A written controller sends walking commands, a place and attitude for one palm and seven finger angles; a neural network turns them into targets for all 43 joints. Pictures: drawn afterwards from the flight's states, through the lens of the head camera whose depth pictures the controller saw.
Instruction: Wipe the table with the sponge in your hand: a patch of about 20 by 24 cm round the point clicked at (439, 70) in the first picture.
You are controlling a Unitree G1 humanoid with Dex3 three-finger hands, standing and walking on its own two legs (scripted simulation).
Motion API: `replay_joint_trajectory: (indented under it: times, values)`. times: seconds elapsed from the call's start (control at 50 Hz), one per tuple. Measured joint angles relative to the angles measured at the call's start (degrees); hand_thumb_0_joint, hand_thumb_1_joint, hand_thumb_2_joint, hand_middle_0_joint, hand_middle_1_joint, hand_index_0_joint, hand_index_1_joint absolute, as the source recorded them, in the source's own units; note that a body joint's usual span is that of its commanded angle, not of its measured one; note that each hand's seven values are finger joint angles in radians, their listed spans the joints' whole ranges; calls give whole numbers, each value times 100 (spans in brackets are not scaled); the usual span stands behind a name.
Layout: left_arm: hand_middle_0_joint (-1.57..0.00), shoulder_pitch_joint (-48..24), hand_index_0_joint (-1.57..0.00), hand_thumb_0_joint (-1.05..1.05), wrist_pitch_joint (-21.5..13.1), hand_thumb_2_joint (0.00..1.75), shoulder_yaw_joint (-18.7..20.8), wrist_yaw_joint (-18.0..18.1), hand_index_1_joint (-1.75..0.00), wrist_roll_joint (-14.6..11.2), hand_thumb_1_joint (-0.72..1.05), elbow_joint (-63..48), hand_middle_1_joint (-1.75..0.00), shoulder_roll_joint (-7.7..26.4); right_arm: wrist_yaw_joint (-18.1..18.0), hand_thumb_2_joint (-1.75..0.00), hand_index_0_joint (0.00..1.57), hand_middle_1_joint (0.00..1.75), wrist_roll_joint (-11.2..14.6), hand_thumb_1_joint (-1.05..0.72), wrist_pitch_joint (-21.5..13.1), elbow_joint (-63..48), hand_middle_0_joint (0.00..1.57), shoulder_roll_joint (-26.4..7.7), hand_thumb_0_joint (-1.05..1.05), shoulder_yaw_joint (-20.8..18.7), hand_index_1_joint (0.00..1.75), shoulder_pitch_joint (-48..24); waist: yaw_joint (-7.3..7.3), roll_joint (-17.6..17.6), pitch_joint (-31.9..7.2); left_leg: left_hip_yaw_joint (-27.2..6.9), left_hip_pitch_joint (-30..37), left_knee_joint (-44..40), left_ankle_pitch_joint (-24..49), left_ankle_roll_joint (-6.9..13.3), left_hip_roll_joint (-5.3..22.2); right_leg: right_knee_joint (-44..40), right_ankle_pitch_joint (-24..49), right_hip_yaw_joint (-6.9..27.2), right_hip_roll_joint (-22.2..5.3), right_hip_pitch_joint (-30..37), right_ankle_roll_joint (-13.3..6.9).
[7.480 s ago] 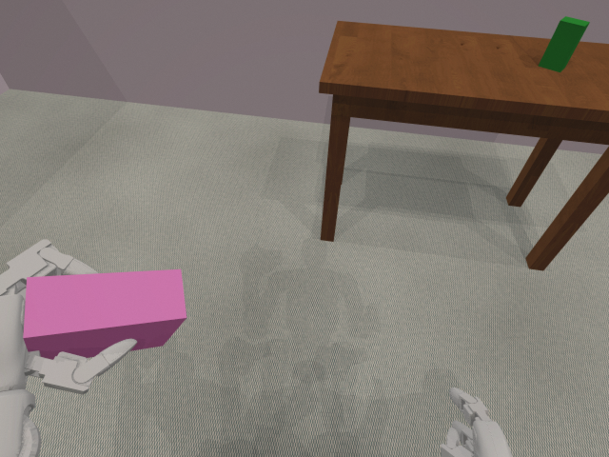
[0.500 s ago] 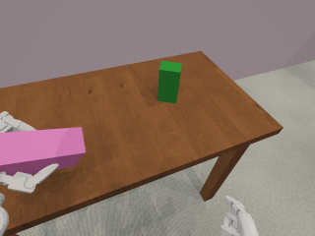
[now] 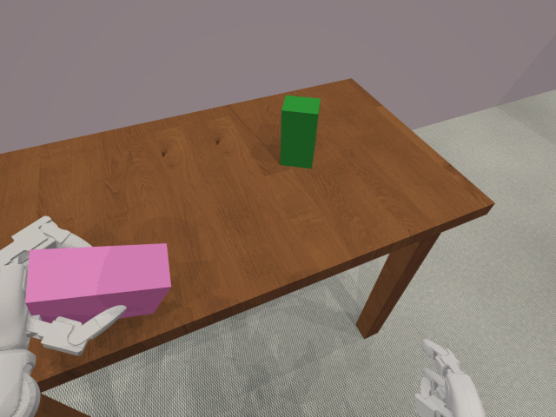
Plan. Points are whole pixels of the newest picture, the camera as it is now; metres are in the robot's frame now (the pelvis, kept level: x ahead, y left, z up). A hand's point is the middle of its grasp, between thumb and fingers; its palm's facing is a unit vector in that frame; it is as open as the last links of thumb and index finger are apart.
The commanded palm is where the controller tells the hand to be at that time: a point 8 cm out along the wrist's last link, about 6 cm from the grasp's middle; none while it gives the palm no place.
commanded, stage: come to a stop and stand still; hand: left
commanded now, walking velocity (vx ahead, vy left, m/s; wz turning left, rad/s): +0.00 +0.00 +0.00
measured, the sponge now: (122, 285) +0.23 +0.20 +0.12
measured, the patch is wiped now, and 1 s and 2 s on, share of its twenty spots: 0.00 0.00 0.00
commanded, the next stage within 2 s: look again from close up in 1.02 s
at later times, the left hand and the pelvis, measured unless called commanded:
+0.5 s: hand (42, 285) +0.21 +0.28 +0.15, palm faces +0.43 -0.83 -0.35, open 9.4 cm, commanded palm +0.16 +0.30 +0.18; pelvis +0.01 +0.01 +0.00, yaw +2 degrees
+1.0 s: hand (67, 258) +0.24 +0.26 +0.15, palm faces +0.40 -0.85 -0.36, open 9.4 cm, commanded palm +0.19 +0.29 +0.18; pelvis +0.04 +0.01 +0.00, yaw +2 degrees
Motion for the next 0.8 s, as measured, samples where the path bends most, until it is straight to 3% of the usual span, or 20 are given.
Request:
replay_joint_trajectory:
  times: [0.08,0.22,0.28,0.36,0.5,0.64,0.8]
  values:
    - [-82,336,-83,-1,-27,101,-297,-74,-134,130,-43,-240,-135,59,-138,-90,20,30,-41,-90,22,71,20,141,1,81,30,156,-30,-241,2,-90,-42,78,-26,4,-20,25,-44,-34,11,6,-21]
    - [-82,-411,-82,-1,-209,101,406,136,-134,167,-43,-345,-135,517,-141,-90,20,30,-54,-90,-186,68,20,313,1,184,30,223,17,-397,240,-266,-164,151,69,80,-97,92,-145,-74,22,-29,-86]
    - [-82,-416,-82,-1,-362,101,551,173,-134,136,-43,-501,-135,465,-41,-90,20,30,-57,-90,-280,141,20,339,2,227,30,167,20,-338,194,-260,-154,195,24,110,-146,51,27,-31,-11,12,-19]
    - [-82,-147,-82,-1,-448,101,365,113,-134,162,-43,-499,-135,256,52,-90,20,30,-63,-90,-294,208,20,397,2,278,30,142,54,-240,-20,-219,-103,143,-33,132,-172,-17,-39,21,-29,60,38]
    - [-81,-199,-82,-1,-234,101,116,22,-135,248,-43,-74,-136,82,50,-90,20,30,-99,-90,-252,194,20,489,1,354,30,8,117,-287,2,-247,-9,47,-58,131,-189,-131,-47,16,-28,173,83]
    - [-81,-268,-82,-1,-252,101,196,57,-135,179,-43,-625,-136,202,60,-90,20,30,-124,-90,-267,95,21,411,1,295,30,-187,61,-373,173,-297,44,18,-113,87,-158,-236,-73,-32,7,272,63]
    - [-81,102,-82,-1,-312,101,317,5,-135,46,-43,-673,-136,357,36,-90,20,30,-80,-90,-46,16,20,291,1,172,30,-251,-30,-282,-5,-250,140,-111,-170,60,-155,-334,-128,15,13,333,65]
